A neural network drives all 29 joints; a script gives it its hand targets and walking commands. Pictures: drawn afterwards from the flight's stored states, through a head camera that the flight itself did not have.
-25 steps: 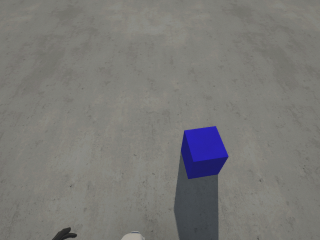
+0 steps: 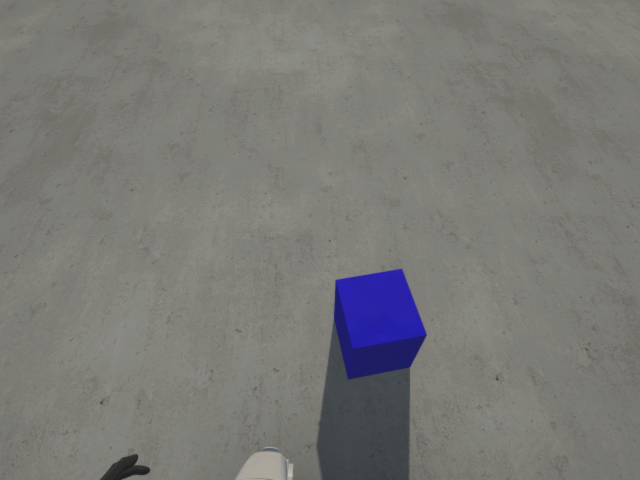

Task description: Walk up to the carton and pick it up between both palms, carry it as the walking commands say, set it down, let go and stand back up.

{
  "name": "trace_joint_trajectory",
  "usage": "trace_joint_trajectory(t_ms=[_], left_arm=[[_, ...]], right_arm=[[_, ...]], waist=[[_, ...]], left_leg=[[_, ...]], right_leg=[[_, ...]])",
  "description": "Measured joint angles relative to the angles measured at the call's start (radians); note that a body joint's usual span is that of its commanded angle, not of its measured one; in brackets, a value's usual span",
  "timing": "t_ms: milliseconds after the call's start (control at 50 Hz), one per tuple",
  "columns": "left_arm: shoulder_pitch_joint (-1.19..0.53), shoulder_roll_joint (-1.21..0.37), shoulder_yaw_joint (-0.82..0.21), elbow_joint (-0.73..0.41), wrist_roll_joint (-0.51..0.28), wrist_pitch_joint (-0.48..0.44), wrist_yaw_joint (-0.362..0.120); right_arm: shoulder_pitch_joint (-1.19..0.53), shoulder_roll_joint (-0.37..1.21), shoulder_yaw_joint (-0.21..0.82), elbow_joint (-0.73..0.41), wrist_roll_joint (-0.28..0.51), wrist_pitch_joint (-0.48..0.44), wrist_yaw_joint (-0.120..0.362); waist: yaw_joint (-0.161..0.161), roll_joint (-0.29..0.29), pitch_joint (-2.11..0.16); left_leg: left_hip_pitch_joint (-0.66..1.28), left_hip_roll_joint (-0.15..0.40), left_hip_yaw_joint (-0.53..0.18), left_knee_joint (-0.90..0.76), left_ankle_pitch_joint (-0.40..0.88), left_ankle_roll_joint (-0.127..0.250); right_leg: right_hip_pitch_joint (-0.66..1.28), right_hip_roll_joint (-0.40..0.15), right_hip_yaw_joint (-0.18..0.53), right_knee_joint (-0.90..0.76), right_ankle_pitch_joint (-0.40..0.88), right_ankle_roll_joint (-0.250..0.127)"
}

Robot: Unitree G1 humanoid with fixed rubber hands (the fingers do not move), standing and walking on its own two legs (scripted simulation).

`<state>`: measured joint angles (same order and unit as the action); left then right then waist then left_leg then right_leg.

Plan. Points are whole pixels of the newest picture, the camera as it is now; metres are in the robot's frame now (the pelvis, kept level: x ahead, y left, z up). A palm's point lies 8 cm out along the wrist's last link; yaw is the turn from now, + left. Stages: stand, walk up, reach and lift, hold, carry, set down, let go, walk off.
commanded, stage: walk up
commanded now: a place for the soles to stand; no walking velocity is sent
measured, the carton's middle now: (374, 325) +0.61 -0.08 -0.63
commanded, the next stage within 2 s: none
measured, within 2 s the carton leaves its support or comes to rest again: neither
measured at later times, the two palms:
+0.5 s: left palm out of the picture +0.13 +0.23 -0.11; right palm out of the picture +0.11 -0.43 -0.08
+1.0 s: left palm (260, 450) +0.18 +0.13 -0.11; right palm out of the picture +0.15 -0.54 -0.09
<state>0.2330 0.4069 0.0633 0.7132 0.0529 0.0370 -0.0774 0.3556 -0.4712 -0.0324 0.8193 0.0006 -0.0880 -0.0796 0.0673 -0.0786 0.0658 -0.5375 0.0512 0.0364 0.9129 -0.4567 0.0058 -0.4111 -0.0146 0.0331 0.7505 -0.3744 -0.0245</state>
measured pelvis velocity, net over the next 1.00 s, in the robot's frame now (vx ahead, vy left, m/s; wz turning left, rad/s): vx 0.10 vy -0.19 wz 0.01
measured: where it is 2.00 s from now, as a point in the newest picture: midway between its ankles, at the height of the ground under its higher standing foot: outside the picture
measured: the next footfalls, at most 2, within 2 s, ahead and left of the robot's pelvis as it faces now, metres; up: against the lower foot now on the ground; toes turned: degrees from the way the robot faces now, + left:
left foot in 0.06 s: +0.13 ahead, +0.16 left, +0.00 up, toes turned +4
right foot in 0.30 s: +0.12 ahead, -0.18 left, +0.00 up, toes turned -1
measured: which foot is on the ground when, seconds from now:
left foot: up 0.00-0.04, down 0.06-0.30, up 0.32-0.58, down 0.60-0.86, up 0.88-1.00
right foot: down 0.00-0.06, up 0.08-0.28, down 0.30-0.60, up 0.62-0.84, down 0.86-1.00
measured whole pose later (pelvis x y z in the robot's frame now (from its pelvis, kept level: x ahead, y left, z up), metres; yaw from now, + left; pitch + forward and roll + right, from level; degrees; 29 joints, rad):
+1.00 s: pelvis +0.10 -0.19 -0.01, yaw +1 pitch +0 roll +3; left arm 0.24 0.41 0.09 0.72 0.05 0.07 -0.06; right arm 0.38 -0.47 -0.03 0.82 0.00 -0.07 -0.13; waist 0.05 -0.09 0.12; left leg -0.59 0.03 -0.03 1.18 -0.46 0.00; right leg -0.44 -0.03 -0.05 0.86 -0.43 -0.05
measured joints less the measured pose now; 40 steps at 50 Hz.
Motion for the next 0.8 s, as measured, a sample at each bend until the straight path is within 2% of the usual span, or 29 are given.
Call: trace_joint_trajectory(t_ms=[60,80,120,160,220,280,320,360,400,460,520,560,600,620,660,700,740,800], left_arm=[[0.000,0.000,0.000,-0.014,0.002,0.009,0.000],[-0.001,0.000,0.000,-0.019,0.002,0.011,0.001],[-0.001,0.000,0.000,-0.024,0.007,0.024,0.002],[0.000,0.001,0.000,-0.035,0.006,0.032,0.003],[0.000,0.002,0.004,-0.053,0.000,0.033,0.000],[0.001,0.002,0.014,-0.051,-0.003,0.035,-0.008],[0.003,0.002,0.017,-0.048,0.001,0.027,-0.008],[0.007,0.001,0.017,-0.026,0.012,0.023,-0.008],[0.015,0.001,0.017,-0.008,0.009,0.022,-0.007],[0.025,0.000,0.017,-0.007,0.009,0.022,0.003],[0.024,0.000,0.017,-0.016,0.011,0.022,0.006],[0.024,0.000,0.017,-0.026,0.016,0.022,0.006],[0.024,-0.001,0.017,-0.039,0.016,0.028,0.006],[0.020,0.000,0.017,-0.046,0.016,0.030,0.009],[0.014,0.000,0.017,-0.050,0.015,0.041,0.013],[0.010,0.000,0.017,-0.059,0.010,0.049,0.014],[0.002,0.001,0.018,-0.068,0.006,0.049,0.014],[0.000,0.002,0.025,-0.076,0.002,0.049,0.007]], right_arm=[[0.008,-0.003,0.000,0.000,0.000,-0.020,-0.005],[0.009,-0.003,-0.001,0.001,0.000,-0.027,-0.008],[0.011,-0.001,0.000,0.001,0.000,-0.028,-0.009],[0.011,-0.001,0.000,0.001,0.000,-0.028,-0.015],[0.011,-0.001,0.000,0.000,0.000,-0.028,-0.018],[0.011,-0.003,0.000,0.001,0.000,-0.026,-0.018],[0.010,-0.010,0.000,0.002,0.000,-0.014,-0.020],[0.009,-0.003,0.000,0.004,0.000,0.010,-0.026],[0.010,-0.001,0.000,0.003,0.000,0.015,-0.027],[0.011,-0.002,0.000,0.002,0.000,0.015,-0.027],[0.011,-0.002,0.000,0.002,0.000,0.013,-0.027],[0.012,-0.002,0.000,0.001,0.000,0.010,-0.027],[0.022,-0.007,0.000,0.001,0.000,-0.010,-0.030],[0.023,-0.008,0.000,0.003,0.000,-0.017,-0.034],[0.025,-0.004,0.000,0.003,0.000,-0.018,-0.037],[0.025,-0.004,0.000,0.003,0.000,-0.018,-0.043],[0.026,-0.004,0.000,0.002,0.000,-0.018,-0.046],[0.025,-0.004,0.000,0.002,0.000,-0.018,-0.046]], waist=[[-0.001,-0.004,0.001],[-0.006,-0.009,0.008],[-0.025,-0.018,0.010],[-0.036,-0.025,0.010],[-0.049,-0.026,0.009],[-0.048,-0.026,0.008],[-0.044,-0.020,0.019],[-0.042,-0.017,0.029],[-0.030,-0.011,0.028],[-0.008,-0.005,0.028],[0.000,-0.007,0.027],[0.000,-0.009,0.027],[-0.003,-0.009,0.028],[-0.008,-0.012,0.036],[-0.027,-0.022,0.042],[-0.036,-0.027,0.039],[-0.047,-0.028,0.036],[-0.047,-0.031,0.035]], left_leg=[[0.060,-0.004,0.017,-0.219,0.177,0.006],[0.066,-0.005,0.017,-0.209,0.222,-0.005],[0.075,-0.003,0.016,-0.151,0.188,-0.018],[0.095,0.013,0.014,-0.136,0.149,-0.019],[0.097,0.045,-0.002,-0.133,0.130,-0.019],[0.079,0.079,-0.009,-0.126,0.119,-0.019],[0.046,0.090,-0.028,-0.037,0.033,-0.011],[0.002,0.058,-0.037,0.134,-0.041,-0.009],[-0.025,0.018,-0.038,0.219,-0.037,-0.009],[-0.034,-0.012,-0.034,0.202,-0.018,-0.009],[-0.034,-0.014,-0.024,0.095,-0.015,-0.009],[-0.019,-0.014,-0.013,-0.020,0.033,-0.009],[0.042,-0.014,0.003,-0.184,0.176,0.005],[0.050,-0.014,0.003,-0.176,0.201,-0.002],[0.056,-0.012,-0.002,-0.112,0.165,-0.016],[0.072,0.007,-0.006,-0.095,0.132,-0.016],[0.073,0.029,-0.023,-0.092,0.120,-0.016],[0.056,0.064,-0.038,-0.092,0.115,-0.016]], right_leg=[[-0.008,0.002,-0.008,0.075,-0.047,-0.001],[-0.029,0.001,-0.007,0.157,-0.062,-0.001],[-0.081,0.000,-0.007,0.336,-0.101,-0.001],[-0.122,-0.001,-0.006,0.432,-0.111,-0.001],[-0.135,-0.017,-0.004,0.393,-0.113,-0.001],[-0.119,-0.026,-0.003,0.249,-0.113,0.000],[-0.086,-0.021,-0.007,0.150,-0.076,0.007],[-0.082,-0.017,-0.021,0.179,-0.060,0.011],[-0.058,-0.012,-0.026,0.143,-0.048,0.007],[-0.025,-0.003,-0.027,0.067,-0.018,-0.006],[-0.022,-0.003,-0.035,0.044,-0.017,-0.016],[-0.021,-0.002,-0.044,0.049,-0.029,-0.019],[-0.030,-0.001,-0.050,0.115,-0.062,-0.019],[-0.051,-0.003,-0.049,0.195,-0.074,-0.019],[-0.097,-0.004,-0.049,0.367,-0.124,-0.017],[-0.135,-0.005,-0.048,0.469,-0.139,-0.014],[-0.144,-0.013,-0.047,0.467,-0.140,-0.012],[-0.141,-0.028,-0.046,0.371,-0.140,-0.009]])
